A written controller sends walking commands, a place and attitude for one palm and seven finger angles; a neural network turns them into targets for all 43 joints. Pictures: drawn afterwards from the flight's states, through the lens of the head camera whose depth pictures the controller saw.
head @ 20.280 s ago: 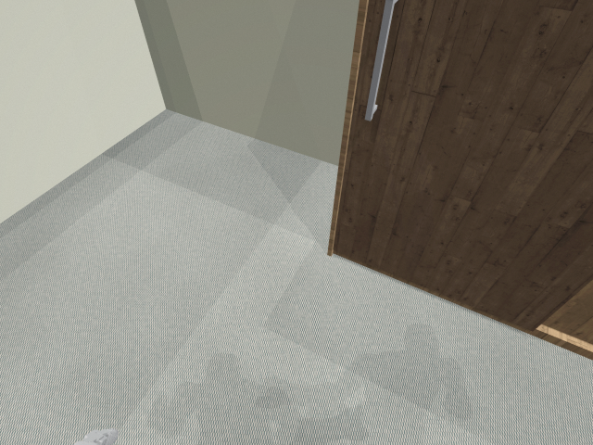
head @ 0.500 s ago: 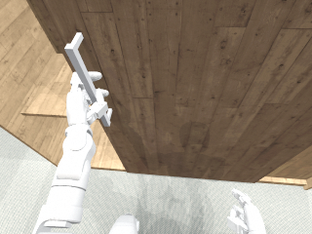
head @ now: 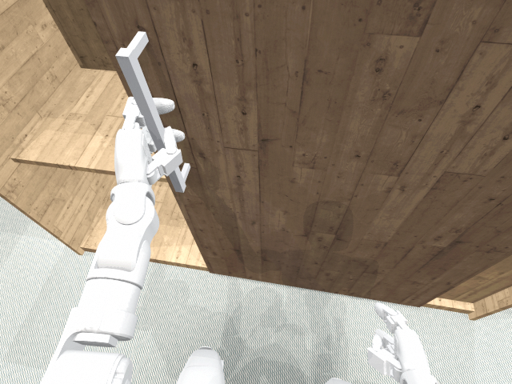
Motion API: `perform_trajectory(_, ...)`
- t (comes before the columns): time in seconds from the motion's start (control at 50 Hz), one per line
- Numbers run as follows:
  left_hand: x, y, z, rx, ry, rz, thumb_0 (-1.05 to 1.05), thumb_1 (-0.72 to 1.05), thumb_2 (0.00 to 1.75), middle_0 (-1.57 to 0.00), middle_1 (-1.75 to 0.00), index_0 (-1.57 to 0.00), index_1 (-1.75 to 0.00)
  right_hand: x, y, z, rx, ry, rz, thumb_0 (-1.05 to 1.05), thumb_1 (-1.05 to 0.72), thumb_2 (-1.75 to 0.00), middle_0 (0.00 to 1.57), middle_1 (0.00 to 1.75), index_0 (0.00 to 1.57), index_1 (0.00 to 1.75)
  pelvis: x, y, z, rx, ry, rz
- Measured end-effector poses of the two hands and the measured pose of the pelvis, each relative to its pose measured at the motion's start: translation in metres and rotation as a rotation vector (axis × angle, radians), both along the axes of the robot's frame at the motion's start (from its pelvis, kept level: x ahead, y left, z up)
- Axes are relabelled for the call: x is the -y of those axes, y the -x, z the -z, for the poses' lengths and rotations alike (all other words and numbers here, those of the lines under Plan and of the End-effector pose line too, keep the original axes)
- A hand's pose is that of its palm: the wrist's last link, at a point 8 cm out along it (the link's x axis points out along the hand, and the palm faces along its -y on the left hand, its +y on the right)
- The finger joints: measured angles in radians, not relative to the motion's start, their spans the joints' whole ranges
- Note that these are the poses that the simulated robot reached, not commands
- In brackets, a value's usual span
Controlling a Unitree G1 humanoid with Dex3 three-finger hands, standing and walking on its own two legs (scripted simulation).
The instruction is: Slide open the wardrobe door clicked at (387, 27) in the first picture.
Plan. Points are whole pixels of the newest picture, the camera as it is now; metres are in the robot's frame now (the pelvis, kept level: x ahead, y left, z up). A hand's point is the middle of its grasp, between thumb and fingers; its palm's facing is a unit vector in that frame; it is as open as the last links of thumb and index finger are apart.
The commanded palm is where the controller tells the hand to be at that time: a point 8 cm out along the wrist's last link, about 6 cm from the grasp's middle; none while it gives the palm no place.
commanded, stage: step sideways, sliding the door along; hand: left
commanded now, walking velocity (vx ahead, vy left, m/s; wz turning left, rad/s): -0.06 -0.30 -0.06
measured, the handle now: (164, 128) +0.45 +0.21 +0.11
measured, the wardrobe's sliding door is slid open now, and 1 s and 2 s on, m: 0.56 0.68 0.68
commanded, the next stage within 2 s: stop walking and hold the door there in 0.72 s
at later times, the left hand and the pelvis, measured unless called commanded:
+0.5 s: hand (252, 161) +0.39 +0.06 +0.12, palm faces +0.31 -0.94 -0.13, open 6.1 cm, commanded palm +0.36 +0.04 +0.12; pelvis +0.02 -0.13 +0.00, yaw +1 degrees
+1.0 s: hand (251, 162) +0.39 +0.07 +0.11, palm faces +0.44 -0.82 -0.36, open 6.2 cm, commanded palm +0.35 +0.09 +0.10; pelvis +0.04 -0.23 +0.00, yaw -4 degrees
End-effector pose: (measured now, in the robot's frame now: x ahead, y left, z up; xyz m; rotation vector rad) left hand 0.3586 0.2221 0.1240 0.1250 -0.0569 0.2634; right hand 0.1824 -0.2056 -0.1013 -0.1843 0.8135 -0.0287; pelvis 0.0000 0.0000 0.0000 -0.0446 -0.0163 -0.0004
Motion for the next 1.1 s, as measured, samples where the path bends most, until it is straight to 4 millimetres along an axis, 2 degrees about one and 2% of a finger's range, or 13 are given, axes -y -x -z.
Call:
perform_trajectory(0.12, 0.025, 0.001, 0.001, 0.019, 0.035, 0.045, 0.02, 0.84, 0.88, -0.35, -1.35, -0.18, -1.37, 0.039, 0.001, -0.006, -0.018, 0.102, 0.057, 0.01, -0.9, -0.9, 0.2, 0.3, 0.2, 0.3, 0.007, 0.0, -0.003, -0.009, -0.01, -0.013)
perform_trajectory(0.3, 0.064, 0.003, -0.001, -0.004, 0.05, 0.074, 0.02, 0.84, 0.87, -0.31, -1.38, -0.19, -1.37, 0.066, 0.006, -0.03, -0.052, 0.059, -0.029, 0.01, -0.9, -0.9, 0.2, 0.3, 0.2, 0.3, 0.056, -0.005, -0.023, 0.009, 0.034, 0.018)
perform_trajectory(0.38, 0.083, 0.003, -0.001, -0.001, 0.037, 0.041, 0.02, 0.84, 0.88, -0.34, -1.38, -0.2, -1.37, 0.083, -0.005, -0.025, -0.019, 0.016, -0.047, 0.01, -0.9, -0.9, 0.2, 0.3, 0.2, 0.3, 0.089, -0.011, -0.018, 0.015, 0.03, 0.013)
perform_trajectory(0.44, 0.099, 0.003, 0.001, 0.023, 0.006, -0.011, 0.01, 0.82, 0.88, -0.37, -1.37, -0.18, -1.36, 0.102, -0.019, -0.012, 0.019, -0.027, -0.057, 0.01, -0.9, -0.9, 0.21, 0.3, 0.21, 0.3, 0.118, -0.017, -0.004, 0.011, -0.007, -0.002)
perform_trajectory(0.48, 0.11, 0.004, 0.001, 0.022, -0.014, -0.042, 0.01, 0.81, 0.88, -0.39, -1.37, -0.16, -1.35, 0.116, -0.027, -0.004, 0.034, -0.026, -0.044, 0.01, -0.9, -0.9, 0.21, 0.3, 0.21, 0.3, 0.126, -0.016, -0.001, 0.002, -0.004, -0.01)
perform_trajectory(0.54, 0.123, 0.005, 0.0, 0.01, -0.007, -0.052, 0.01, 0.82, 0.88, -0.38, -1.36, -0.16, -1.36, 0.137, -0.031, -0.005, 0.035, 0.011, 0.0, 0.01, -0.9, -0.9, 0.21, 0.3, 0.21, 0.3, 0.13, -0.014, -0.008, -0.018, -0.033, -0.016)
perform_trajectory(0.62, 0.124, 0.005, 0.001, 0.039, 0.05, -0.061, 0.01, 0.84, 0.88, -0.35, -1.36, -0.15, -1.38, 0.157, -0.027, -0.013, 0.023, 0.082, 0.021, 0.01, -0.9, -0.9, 0.2, 0.3, 0.2, 0.3, 0.133, -0.015, -0.008, -0.022, -0.001, -0.023)
perform_trajectory(0.74, 0.126, 0.005, 0.0, 0.02, 0.057, -0.086, 0.01, 0.84, 0.88, -0.32, -1.38, -0.17, -1.36, 0.172, -0.017, -0.035, -0.04, 0.076, -0.049, 0.01, -0.9, -0.9, 0.2, 0.3, 0.2, 0.3, 0.16, -0.02, -0.024, 0.004, 0.032, -0.007)
perform_trajectory(0.86, 0.128, 0.005, -0.001, 0.007, 0.034, -0.14, 0.01, 0.82, 0.88, -0.33, -1.35, -0.18, -1.36, 0.19, -0.027, -0.043, -0.015, 0.047, -0.072, 0.01, -0.9, -0.9, 0.2, 0.3, 0.2, 0.3, 0.194, -0.032, -0.029, 0.011, 0.052, 0.02)
perform_trajectory(0.92, 0.123, 0.006, -0.003, -0.017, -0.123, -0.156, -0.04, 0.75, 0.87, -0.36, -1.34, -0.2, -1.37, 0.211, -0.037, -0.037, 0.033, 0.004, -0.031, 0.01, -0.9, -0.9, 0.21, 0.3, 0.21, 0.3, 0.218, -0.042, -0.021, 0.007, 0.036, 0.047)
perform_trajectory(0.96, 0.121, 0.007, -0.004, -0.032, -0.219, -0.185, -0.08, 0.71, 0.87, -0.39, -1.35, -0.21, -1.36, 0.23, -0.045, -0.025, 0.078, -0.012, -0.004, 0.01, -0.9, -0.9, 0.21, 0.3, 0.21, 0.3, 0.232, -0.047, -0.006, 0.002, -0.008, 0.053)
perform_trajectory(1.0, 0.122, 0.008, -0.006, -0.056, -0.252, -0.217, -0.1, 0.69, 0.86, -0.4, -1.35, -0.23, -1.36, 0.251, -0.047, -0.017, 0.099, 0.0, 0.05, 0.01, -0.9, -0.89, 0.21, 0.3, 0.21, 0.3, 0.235, -0.045, -0.002, -0.005, -0.016, 0.064)
perform_trajectory(1.1, 0.125, 0.008, -0.009, -0.102, -0.221, -0.266, -0.1, 0.68, 0.85, -0.4, -1.29, -0.29, -1.37, 0.294, -0.023, -0.015, 0.072, 0.069, 0.179, 0.01, -0.9, -0.9, 0.21, 0.3, 0.2, 0.3, 0.232, -0.037, -0.009, -0.001, -0.054, 0.069)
